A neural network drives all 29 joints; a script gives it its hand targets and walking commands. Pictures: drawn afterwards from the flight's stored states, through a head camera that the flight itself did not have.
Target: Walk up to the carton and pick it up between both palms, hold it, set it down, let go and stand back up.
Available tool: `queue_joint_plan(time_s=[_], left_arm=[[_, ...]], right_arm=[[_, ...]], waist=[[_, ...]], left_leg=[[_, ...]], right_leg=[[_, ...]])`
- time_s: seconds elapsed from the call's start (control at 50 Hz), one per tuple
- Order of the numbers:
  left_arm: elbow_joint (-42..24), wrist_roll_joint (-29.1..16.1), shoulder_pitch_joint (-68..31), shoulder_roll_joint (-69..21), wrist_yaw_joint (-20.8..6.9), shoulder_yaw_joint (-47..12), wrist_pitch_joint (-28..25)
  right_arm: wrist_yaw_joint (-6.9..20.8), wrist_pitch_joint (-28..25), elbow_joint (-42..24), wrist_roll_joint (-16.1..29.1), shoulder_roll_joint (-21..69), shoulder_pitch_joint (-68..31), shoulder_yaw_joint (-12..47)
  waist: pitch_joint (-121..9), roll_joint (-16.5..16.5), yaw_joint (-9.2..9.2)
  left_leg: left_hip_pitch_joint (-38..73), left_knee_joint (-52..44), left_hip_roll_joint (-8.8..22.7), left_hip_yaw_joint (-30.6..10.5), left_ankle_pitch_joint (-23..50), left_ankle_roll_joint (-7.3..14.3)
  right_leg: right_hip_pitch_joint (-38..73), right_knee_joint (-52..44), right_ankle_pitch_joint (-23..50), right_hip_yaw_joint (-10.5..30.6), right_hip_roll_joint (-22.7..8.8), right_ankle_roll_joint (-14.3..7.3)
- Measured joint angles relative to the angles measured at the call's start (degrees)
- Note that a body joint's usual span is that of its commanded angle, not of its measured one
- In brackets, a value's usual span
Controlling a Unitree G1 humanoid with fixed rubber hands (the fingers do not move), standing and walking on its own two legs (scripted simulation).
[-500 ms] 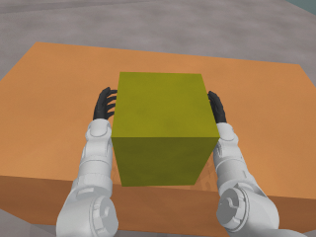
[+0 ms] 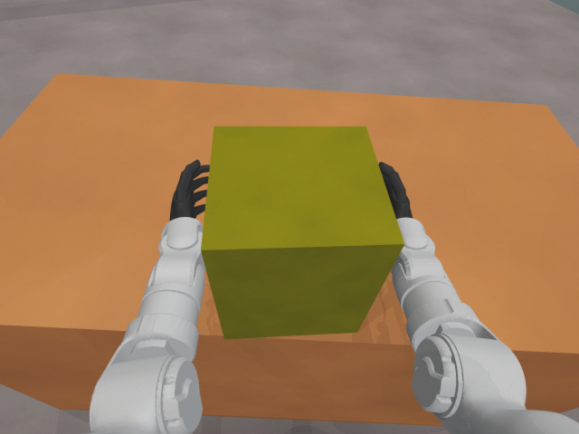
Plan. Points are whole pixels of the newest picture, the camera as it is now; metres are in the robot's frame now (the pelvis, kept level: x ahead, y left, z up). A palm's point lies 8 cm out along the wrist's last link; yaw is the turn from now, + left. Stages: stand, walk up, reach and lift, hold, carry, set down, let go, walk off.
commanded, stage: set down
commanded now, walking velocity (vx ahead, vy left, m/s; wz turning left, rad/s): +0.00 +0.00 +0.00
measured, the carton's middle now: (291, 238) +0.38 +0.04 +0.05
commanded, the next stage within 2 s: none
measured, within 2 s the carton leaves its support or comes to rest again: neither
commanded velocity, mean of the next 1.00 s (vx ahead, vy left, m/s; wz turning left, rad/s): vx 0.00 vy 0.00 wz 0.00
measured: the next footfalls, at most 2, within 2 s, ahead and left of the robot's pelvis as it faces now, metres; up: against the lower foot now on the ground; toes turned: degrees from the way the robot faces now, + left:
none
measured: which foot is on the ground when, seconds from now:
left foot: down 0.00-1.00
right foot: down 0.00-1.00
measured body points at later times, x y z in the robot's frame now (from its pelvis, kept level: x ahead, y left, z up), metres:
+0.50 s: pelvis -0.01 -0.01 -0.01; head +0.04 +0.00 +0.44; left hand +0.41 +0.22 +0.09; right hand +0.47 -0.16 +0.10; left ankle +0.00 +0.11 -0.75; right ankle +0.00 -0.10 -0.75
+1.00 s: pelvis -0.02 -0.03 +0.00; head +0.01 -0.02 +0.44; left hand +0.41 +0.22 +0.18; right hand +0.46 -0.16 +0.18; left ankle +0.00 +0.11 -0.75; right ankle +0.00 -0.10 -0.75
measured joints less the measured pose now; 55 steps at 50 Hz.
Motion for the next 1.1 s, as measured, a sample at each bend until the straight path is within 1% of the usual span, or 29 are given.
queue_joint_plan(time_s=[0.06,0.1,0.14,0.2,0.26,0.32,0.42,0.48,0.56,0.68,0.74,0.92,1.02,1.1], left_arm=[[5.53,-5.75,-3.07,2.77,2.1,-4.66,-0.96],[8.36,-8.99,-4.91,4.02,3.16,-7.45,-1.68],[10.0,-11.46,-6.1,4.83,3.71,-9.53,-2.42],[11.36,-13.79,-7.24,5.54,3.65,-10.83,-3.21],[11.36,-15.06,-7.53,6.22,3.08,-10.98,-3.63],[8.86,-16.71,-6.5,7.25,2.67,-11.64,-3.07],[3.67,-19.38,-5.09,9.8,1.53,-12.41,0.38],[0.52,-21.08,-5.18,11.6,0.99,-13.11,3.86],[-2.4,-22.79,-6.64,13.53,0.36,-13.73,8.58],[-6.66,-23.49,-9.4,14.89,-0.21,-13.76,15.68],[-7.09,-23.74,-11.06,15.42,-0.41,-13.37,18.7],[-8.14,-24.89,-13.58,17.79,-0.12,-13.02,24.9],[-9.32,-25.85,-14.36,19.16,0.15,-13.2,27.74],[-10.1,-26.12,-14.72,19.98,-0.21,-13.15,29.27]], right_arm=[[-1.48,1.61,4.62,6.49,-3.06,-3.16,5.87],[-2.11,2.01,6.54,10.14,-4.64,-4.86,8.88],[-2.63,1.77,7.75,13.36,-6.04,-6.15,11.41],[-3.14,0.98,9.0,17.34,-8.23,-7.69,14.71],[-3.15,0.32,9.81,20.73,-10.54,-8.71,17.59],[-2.55,0.41,8.77,23.7,-12.67,-8.59,19.64],[-1.52,2.69,5.02,27.53,-15.82,-7.98,22.35],[-1.15,5.26,2.34,29.06,-17.23,-8.12,23.22],[-1.22,9.13,-0.67,29.99,-18.26,-8.89,23.5],[-2.13,14.58,-4.53,30.49,-18.39,-10.6,23.07],[-2.85,17.48,-5.92,30.55,-18.19,-11.64,22.98],[-4.75,23.26,-8.65,31.47,-17.72,-13.68,22.51],[-4.98,25.61,-9.15,32.46,-18.49,-14.65,22.48],[-4.9,26.76,-9.95,33.26,-19.33,-14.76,23.06]], waist=[[-1.72,0.39,0.5],[-3.04,0.59,0.99],[-4.24,0.89,1.42],[-5.24,1.3,1.98],[-5.41,1.39,2.23],[-6.01,1.31,2.21],[-6.74,1.23,1.86],[-6.65,1.19,1.49],[-6.39,1.0,1.15],[-5.2,1.05,0.57],[-4.39,0.97,0.23],[-3.76,0.91,-0.93],[-3.55,0.98,-1.21],[-3.32,1.0,-1.43]], left_leg=[[-4.62,2.43,0.5,0.03,-0.57,-0.03],[-7.72,3.83,0.83,0.01,-0.82,-0.14],[-10.37,5.12,1.18,-0.09,-1.11,-0.27],[-13.04,6.62,1.59,-0.25,-1.52,-0.36],[-14.34,7.25,1.7,-0.42,-1.61,-0.43],[-15.39,7.34,1.7,-0.61,-1.43,-0.54],[-15.98,6.82,1.62,-0.77,-0.91,-0.67],[-15.52,6.08,1.49,-0.87,-0.37,-0.78],[-14.38,4.75,1.34,-0.91,0.45,-0.92],[-11.66,2.77,1.16,-1.29,1.61,-1.23],[-10.02,1.78,0.99,-1.45,2.13,-1.3],[-7.41,0.81,0.8,-2.27,2.58,-1.7],[-6.46,0.76,0.77,-2.55,2.54,-1.81],[-5.47,0.46,0.67,-2.65,2.57,-1.79]], right_leg=[[-4.23,1.43,0.07,0.04,0.4,-0.05],[-7.1,2.25,0.15,0.03,0.66,-0.12],[-9.43,2.81,0.25,-0.04,0.96,-0.2],[-11.75,3.54,0.27,-0.18,1.31,-0.23],[-13.05,4.23,0.13,-0.33,1.4,-0.25],[-14.18,4.63,0.06,-0.54,1.4,-0.35],[-15.09,4.91,0.1,-0.72,1.35,-0.54],[-14.91,4.86,0.19,-0.83,1.25,-0.69],[-14.18,4.5,0.44,-0.91,1.15,-0.93],[-11.79,3.55,0.87,-1.3,1.04,-1.27],[-10.43,3.33,0.89,-1.48,0.91,-1.37],[-7.87,3.12,0.61,-2.28,0.77,-1.71],[-6.8,3.04,0.47,-2.55,0.75,-1.81],[-5.83,2.88,0.41,-2.64,0.67,-1.77]])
